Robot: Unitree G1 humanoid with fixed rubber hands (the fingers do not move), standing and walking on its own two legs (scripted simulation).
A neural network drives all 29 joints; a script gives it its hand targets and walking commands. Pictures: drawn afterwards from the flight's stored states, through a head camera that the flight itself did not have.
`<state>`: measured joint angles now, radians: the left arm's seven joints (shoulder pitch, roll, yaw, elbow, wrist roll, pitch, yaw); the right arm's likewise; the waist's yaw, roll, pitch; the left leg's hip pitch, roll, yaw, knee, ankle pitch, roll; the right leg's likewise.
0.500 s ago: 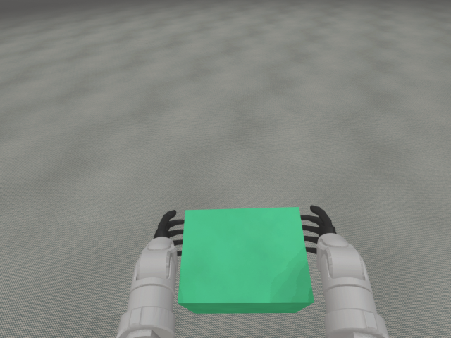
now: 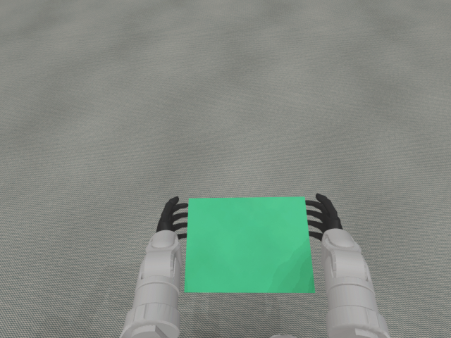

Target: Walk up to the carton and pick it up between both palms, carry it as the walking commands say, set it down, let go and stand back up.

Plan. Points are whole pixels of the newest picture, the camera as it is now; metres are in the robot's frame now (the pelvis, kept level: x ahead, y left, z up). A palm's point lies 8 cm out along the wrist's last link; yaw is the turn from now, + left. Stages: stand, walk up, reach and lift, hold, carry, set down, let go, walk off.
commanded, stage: set down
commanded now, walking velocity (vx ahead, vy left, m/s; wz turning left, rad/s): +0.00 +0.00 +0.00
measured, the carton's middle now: (246, 247) +0.31 -0.05 -0.11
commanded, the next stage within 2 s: none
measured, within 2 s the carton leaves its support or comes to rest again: neither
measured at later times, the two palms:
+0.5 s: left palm (180, 239) +0.35 +0.09 -0.12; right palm (317, 238) +0.31 -0.21 -0.11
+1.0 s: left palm (190, 244) +0.37 +0.08 -0.20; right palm (308, 241) +0.33 -0.22 -0.19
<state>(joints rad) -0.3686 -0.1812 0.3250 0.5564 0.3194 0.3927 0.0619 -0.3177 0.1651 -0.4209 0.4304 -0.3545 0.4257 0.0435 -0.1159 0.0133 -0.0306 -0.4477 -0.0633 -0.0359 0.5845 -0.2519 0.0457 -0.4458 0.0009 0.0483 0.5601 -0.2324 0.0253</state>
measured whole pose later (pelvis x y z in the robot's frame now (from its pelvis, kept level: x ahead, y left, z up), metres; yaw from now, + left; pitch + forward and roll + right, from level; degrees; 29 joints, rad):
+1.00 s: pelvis -0.05 -0.02 -0.14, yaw +1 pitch +38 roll +0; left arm -0.73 -0.10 0.34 0.71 0.20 0.28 0.22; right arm -0.66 0.10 -0.46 0.58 -0.23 0.30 -0.14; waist -0.11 0.04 -0.27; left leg -1.54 -0.11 -0.06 1.31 -0.43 0.00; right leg -1.54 0.06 0.07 1.31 -0.42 0.03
